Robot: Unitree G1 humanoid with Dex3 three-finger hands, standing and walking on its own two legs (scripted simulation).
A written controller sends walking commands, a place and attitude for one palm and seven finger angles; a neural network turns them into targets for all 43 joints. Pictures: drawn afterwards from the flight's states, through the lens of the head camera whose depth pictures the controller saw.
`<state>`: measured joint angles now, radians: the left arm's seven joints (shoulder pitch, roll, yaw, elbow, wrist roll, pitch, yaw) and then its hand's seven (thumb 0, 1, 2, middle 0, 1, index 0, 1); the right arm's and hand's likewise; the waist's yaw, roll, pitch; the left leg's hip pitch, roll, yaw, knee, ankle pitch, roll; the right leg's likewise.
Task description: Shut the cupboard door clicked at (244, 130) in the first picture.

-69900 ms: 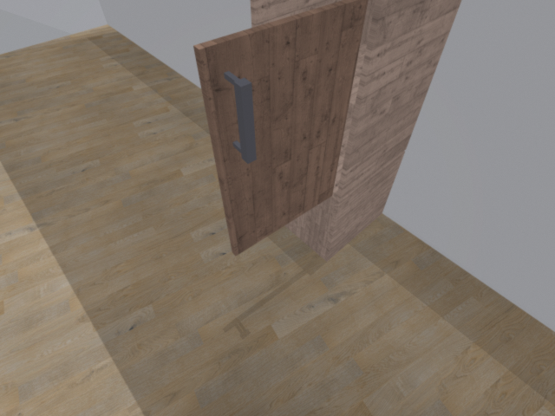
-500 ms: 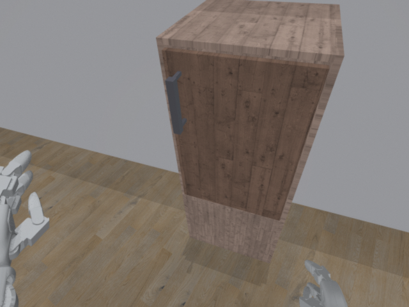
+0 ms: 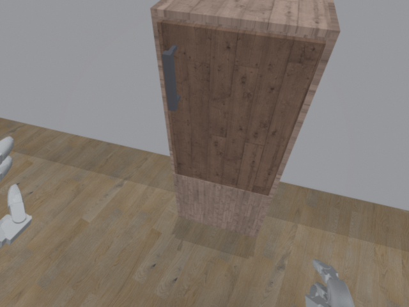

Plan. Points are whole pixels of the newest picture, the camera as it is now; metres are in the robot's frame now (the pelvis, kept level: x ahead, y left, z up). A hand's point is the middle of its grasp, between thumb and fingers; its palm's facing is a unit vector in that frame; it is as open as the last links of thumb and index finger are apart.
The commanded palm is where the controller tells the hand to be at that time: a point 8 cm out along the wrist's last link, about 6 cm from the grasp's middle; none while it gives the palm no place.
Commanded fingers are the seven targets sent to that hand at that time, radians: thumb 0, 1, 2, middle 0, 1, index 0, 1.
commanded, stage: step back with the hand held close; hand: left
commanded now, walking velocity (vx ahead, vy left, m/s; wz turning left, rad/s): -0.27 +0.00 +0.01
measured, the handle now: (173, 79) +0.63 +0.13 +0.12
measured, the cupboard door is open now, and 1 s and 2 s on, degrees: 0 0 0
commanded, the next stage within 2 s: stop stepping back and stand still in 0.64 s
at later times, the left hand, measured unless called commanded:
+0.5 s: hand out of the picture +0.12 +0.26 +0.17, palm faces +0.45 -0.78 -0.43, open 7.4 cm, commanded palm +0.06 +0.30 +0.18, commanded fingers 0.00 0.90 0.90 -0.20 -0.30 -0.20 -0.30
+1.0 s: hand out of the picture +0.01 +0.31 +0.17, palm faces +0.54 -0.74 -0.39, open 7.4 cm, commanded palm -0.06 +0.33 +0.18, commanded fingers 0.00 0.90 0.90 -0.20 -0.30 -0.20 -0.30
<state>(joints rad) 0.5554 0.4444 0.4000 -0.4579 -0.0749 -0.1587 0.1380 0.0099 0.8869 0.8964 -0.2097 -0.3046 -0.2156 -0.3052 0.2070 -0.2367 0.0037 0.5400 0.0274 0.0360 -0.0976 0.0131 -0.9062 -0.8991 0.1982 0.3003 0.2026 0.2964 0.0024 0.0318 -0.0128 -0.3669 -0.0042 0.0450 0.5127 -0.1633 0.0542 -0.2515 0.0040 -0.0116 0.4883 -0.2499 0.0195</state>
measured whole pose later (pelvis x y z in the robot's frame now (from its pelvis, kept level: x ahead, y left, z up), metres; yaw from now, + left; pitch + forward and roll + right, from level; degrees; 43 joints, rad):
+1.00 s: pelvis -0.17 +0.01 +0.00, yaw +5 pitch -1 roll -4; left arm 0.48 0.42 0.44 -0.46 -0.05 -0.18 0.16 0.01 0.89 0.90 -0.21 -0.30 -0.21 -0.31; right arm 0.24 -0.17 0.02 0.60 0.00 -0.10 -0.08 0.01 -0.91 -0.90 0.20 0.30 0.20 0.30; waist 0.00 0.01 -0.02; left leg -0.42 0.02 0.04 0.49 -0.17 0.04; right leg -0.27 0.08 -0.01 0.67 -0.43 0.00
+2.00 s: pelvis -0.17 +0.04 +0.00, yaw -1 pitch +1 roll -1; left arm 0.56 0.42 0.39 -0.46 -0.06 -0.18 0.15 0.01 0.89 0.90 -0.21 -0.30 -0.21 -0.31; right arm 0.21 -0.20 0.02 0.60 0.01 -0.06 -0.08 0.01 -0.91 -0.90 0.20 0.30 0.20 0.30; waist 0.00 -0.01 -0.03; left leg -0.31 0.00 0.06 0.49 -0.21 0.03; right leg -0.13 0.07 -0.03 0.42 -0.31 -0.06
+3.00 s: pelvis -0.19 +0.05 +0.01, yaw +0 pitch -2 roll +0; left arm 0.39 0.12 -0.01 1.19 0.00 0.00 0.04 0.00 0.91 0.90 -0.20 -0.30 -0.20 -0.30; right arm 0.31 -0.12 0.02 1.14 -0.01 0.02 -0.04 0.01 -0.91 -0.90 0.20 0.30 0.20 0.30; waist 0.00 0.02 0.03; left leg -0.22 -0.03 0.06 0.39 -0.14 0.05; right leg -0.07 0.04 -0.04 0.38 -0.28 -0.05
